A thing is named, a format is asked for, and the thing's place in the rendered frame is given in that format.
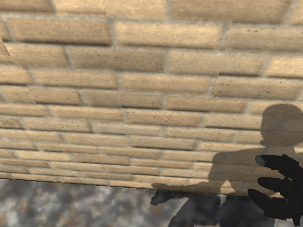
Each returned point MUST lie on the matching robot right hand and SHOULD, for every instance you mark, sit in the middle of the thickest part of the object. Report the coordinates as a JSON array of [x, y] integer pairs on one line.
[[291, 190]]

